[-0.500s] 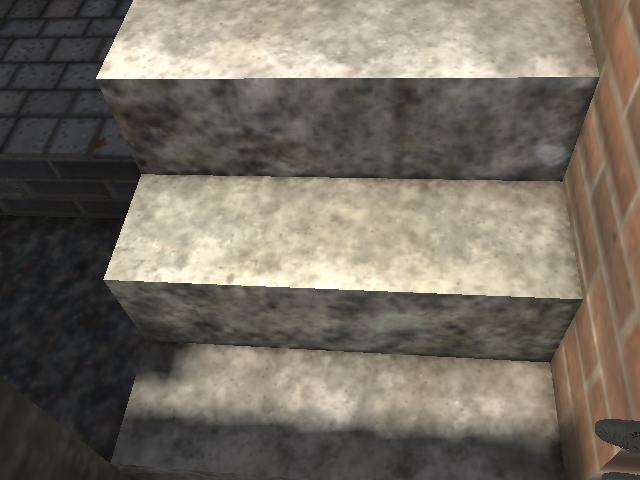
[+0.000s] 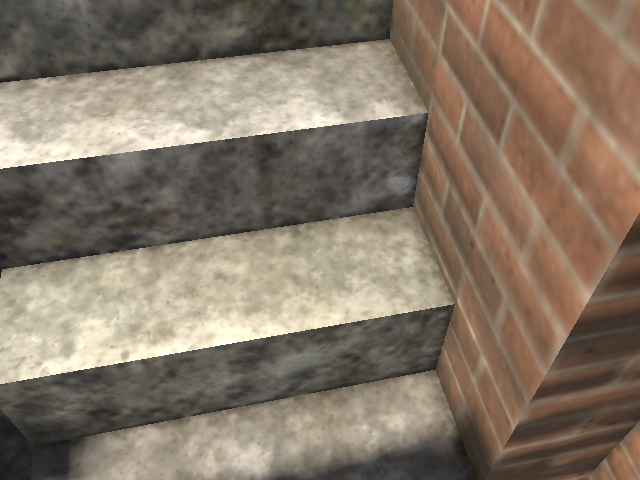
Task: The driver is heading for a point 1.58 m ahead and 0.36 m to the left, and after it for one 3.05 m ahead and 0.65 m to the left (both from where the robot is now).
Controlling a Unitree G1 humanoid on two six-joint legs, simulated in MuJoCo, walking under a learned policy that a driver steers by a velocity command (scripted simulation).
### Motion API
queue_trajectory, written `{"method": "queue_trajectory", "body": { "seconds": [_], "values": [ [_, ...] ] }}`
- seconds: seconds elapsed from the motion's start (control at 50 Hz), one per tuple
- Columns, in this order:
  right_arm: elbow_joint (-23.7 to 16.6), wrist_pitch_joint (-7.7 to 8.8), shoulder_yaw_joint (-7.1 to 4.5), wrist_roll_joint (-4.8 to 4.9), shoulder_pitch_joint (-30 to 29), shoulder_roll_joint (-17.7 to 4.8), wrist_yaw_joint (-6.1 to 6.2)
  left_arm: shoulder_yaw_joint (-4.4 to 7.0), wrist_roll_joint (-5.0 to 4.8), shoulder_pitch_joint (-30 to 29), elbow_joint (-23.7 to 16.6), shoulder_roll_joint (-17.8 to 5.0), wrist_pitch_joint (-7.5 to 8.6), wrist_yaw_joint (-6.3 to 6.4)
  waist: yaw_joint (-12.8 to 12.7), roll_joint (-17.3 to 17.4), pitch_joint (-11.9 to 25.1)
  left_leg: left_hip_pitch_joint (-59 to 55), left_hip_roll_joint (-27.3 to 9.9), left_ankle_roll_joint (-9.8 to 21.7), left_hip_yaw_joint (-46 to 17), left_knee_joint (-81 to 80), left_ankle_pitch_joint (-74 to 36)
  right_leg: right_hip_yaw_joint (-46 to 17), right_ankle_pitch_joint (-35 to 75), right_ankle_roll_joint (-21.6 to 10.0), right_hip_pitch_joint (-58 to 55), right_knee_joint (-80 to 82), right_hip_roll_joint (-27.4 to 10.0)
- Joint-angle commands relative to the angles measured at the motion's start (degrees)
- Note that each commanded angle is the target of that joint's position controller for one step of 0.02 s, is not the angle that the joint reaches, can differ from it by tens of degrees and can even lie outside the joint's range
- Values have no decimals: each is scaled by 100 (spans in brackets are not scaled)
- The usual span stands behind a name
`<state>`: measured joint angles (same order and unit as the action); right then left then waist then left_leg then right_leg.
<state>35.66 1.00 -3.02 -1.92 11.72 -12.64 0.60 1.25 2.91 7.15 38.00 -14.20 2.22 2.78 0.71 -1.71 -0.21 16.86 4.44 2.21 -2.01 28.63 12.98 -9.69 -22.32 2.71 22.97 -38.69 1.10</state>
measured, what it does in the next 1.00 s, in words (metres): steps to the left, turning left: right foot, then left foot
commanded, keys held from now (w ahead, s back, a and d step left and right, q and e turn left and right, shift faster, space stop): q+shift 0.32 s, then w+q+shift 0.16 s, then w+shift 0.10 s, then w+e+shift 0.42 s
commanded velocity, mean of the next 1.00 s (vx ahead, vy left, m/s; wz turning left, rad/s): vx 0.46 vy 0.00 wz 0.28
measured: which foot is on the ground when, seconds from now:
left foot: down 0.00-0.32, up 0.34-0.74, down 0.76-1.00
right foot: up 0.00-0.28, down 0.30-0.76, up 0.78-1.00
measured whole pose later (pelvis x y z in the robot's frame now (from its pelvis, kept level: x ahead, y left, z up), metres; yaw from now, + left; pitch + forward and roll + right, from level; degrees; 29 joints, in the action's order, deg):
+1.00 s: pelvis +0.09 +0.11 +0.01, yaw +20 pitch +2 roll -1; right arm 39.1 4.6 -1.1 -3.0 20.2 -12.4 1.4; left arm 3.5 1.3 15.0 41.2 -12.4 -0.7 0.1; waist -0.5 -1.7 1.0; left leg 7.1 0.1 2.7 8.1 22.4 17.6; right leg -1.4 -11.8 -2.3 43.1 -91.6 0.5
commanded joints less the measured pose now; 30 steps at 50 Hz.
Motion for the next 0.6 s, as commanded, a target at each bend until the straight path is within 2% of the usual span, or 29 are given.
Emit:
{"method": "queue_trajectory", "body": {
  "seconds": [0.02, 0.04, 0.06, 0.12, 0.14, 0.16, 0.18, 0.2, 0.24, 0.26, 0.28, 0.3, 0.32, 0.34, 0.36, 0.38, 0.4, 0.42, 0.44, 0.46, 0.48, 0.5, 0.54, 0.56, 0.58, 0.6],
  "values": [
    [-740, 85, -312, 57, -748, -1175, 43, 384, 4, -313, -349, -1112, 140, 100, -245, 1059, -70, -199, -1496, 961, -2606, -1580, 649, 115, -297, 244, 709, -664, -92],
    [-695, 51, -409, 150, -508, -1375, 83, 398, -30, -282, -343, -1064, 122, 90, -180, 1058, -2, -481, -1444, 984, -2613, -1404, 269, 117, -350, 298, 968, -1008, 7],
    [-667, 19, -437, 202, -310, -1423, 133, 383, -76, -269, -324, -978, 122, 65, -144, 971, 119, -666, -1414, 1021, -2601, -1245, -220, 102, -408, 335, 1131, -1341, 72],
    [-556, -107, -434, 240, -67, -1192, 261, 278, -196, -309, -271, -602, 77, 22, -99, 917, 536, -1062, -1262, 981, -2458, -931, -1382, 190, -414, 351, 1234, -1446, 286],
    [-609, -148, -440, 219, -116, -1179, 304, 276, -250, -391, -287, -541, 94, 5, -116, 1077, 610, -1078, -1214, 1018, -2494, -793, -1730, 165, -310, 319, 1236, -1236, 390],
    [-644, -192, -447, 217, -164, -1151, 322, 256, -247, -439, -230, -500, 100, -8, -77, 1087, 766, -1176, -1176, 964, -2496, -711, -1912, 206, -207, 279, 1136, -1040, 446],
    [-759, -240, -454, 150, -329, -1135, 322, 232, -272, -473, -180, -467, 36, -18, -65, 1144, 920, -1125, -1104, 852, -2457, -669, -1868, 238, -114, 212, 917, -699, 529],
    [-843, -338, -485, 134, -489, -1178, 305, 168, -303, -416, -164, -341, -3, 10, -70, 1220, 1006, -1029, -1041, 777, -2434, -603, -1678, 295, -75, 128, 668, -339, 572],
    [-914, -386, -491, 179, -467, -1187, 269, 166, -405, -201, -73, -507, -12, 38, -26, 1406, 1006, -886, -1001, 720, -2706, -632, -1528, 368, 145, 13, 223, 297, 597],
    [-948, -395, -502, 194, -510, -1223, 248, 193, -423, -33, -28, -635, -16, 34, -66, 1485, 993, -783, -1003, 679, -2839, -645, -1504, 349, 315, -61, -67, 706, 542],
    [-894, -339, -548, 282, -412, -1292, 214, 239, -398, 312, 34, -704, -60, 33, -179, 1431, 1028, -388, -860, 514, -2868, -578, -1149, 395, 564, -130, -788, 1283, 497],
    [-931, -321, -499, 368, -540, -1183, 175, 331, -376, 767, 162, -922, -90, 30, -404, 1282, 951, 325, -685, 260, -2743, -374, -393, 337, 1056, -290, -1665, 2010, 121],
    [-814, -358, -407, 487, -170, -857, 129, 400, -225, 806, 193, -1247, -130, 44, -261, 531, 999, 1370, -211, -40, -2232, 504, 1269, -329, 1445, -676, -2761, 2250, -871],
    [-802, -333, -346, 42, 108, -706, 122, 427, 42, 473, -116, -1435, -238, 67, -260, -1318, 803, 2196, 686, -305, -680, 2140, 2031, -1840, 69, -1384, -2175, 2924, -2262],
    [-750, -289, -465, -252, -186, -1307, 37, 314, 84, 307, -133, -901, -215, 79, -274, -715, 508, 1951, 17, -363, -689, 3230, 1372, -1625, -143, -1542, -1356, 3033, -2292],
    [-721, -306, -471, -239, -190, -1292, -92, 253, 74, 24, -194, -767, -208, 51, -56, -545, 386, 1918, -50, -309, -676, 3656, 920, -1213, -488, -1390, -1077, 2995, -1950],
    [-630, -348, -431, -187, -117, -1208, -128, 237, 44, -217, -330, -652, -231, 19, 14, -504, 300, 2052, -118, -253, -599, 4160, 542, -716, -397, -1183, -1104, 3008, -1641],
    [-931, -236, -506, 664, -216, -1377, 12, 378, -51, -89, -355, -1173, -114, 167, 40, -1137, 396, 2928, -512, -352, -563, 4546, 169, -703, -266, -999, -1843, 2742, -1617],
    [-865, -191, -410, 653, -342, -1336, 42, 349, -147, 125, -396, -1063, -62, 216, -137, -758, 403, 3307, -558, -414, -426, 4701, 93, -494, -275, -959, -2207, 2709, -1641],
    [-1009, -144, -404, 528, -631, -1355, 41, 365, -227, 458, -307, -1091, -4, 231, -364, -529, 344, 3415, -476, -456, -202, 4616, -58, -339, -310, -996, -2308, 2775, -1598],
    [-1051, -66, -371, 520, -789, -1279, 61, 415, -358, 715, -256, -1107, 45, 223, -528, -383, 286, 3681, -556, -550, -86, 4447, -46, -356, -519, -1003, -2650, 2782, -1651],
    [-1105, 4, -251, 453, -962, -1030, 57, 393, -374, 1057, -141, -1070, 82, 212, -666, -318, 215, 3745, -596, -627, -14, 4314, -23, -373, -555, -1109, -2698, 2800, -1663],
    [-1174, 121, -78, 401, -1083, -701, 35, 400, -227, 1452, 5, -1042, 185, 154, -775, -301, 22, 3588, -652, -639, -39, 3923, -3, -406, -561, -1285, -2553, 2969, -1770],
    [-1021, -96, -22, -396, -991, -546, -194, 318, -7, 1418, 133, -743, 311, -42, -683, 358, -258, 3184, -206, -441, -125, 3795, 238, -226, -368, -1285, -2002, 3187, -1709],
    [-1039, -174, -5, -320, -836, -450, -309, 368, -6, 1341, 163, -862, 392, -139, -534, -118, -350, 2909, -271, -316, -115, 3476, 204, 26, -278, -1216, -1809, 3268, -1680],
    [-991, -209, -17, -204, -711, -500, -399, 374, -50, 1187, 175, -867, 464, -212, -392, -518, -273, 2459, -293, -254, -204, 2989, 32, 335, -150, -1131, -1601, 3327, -1532]
  ]
}}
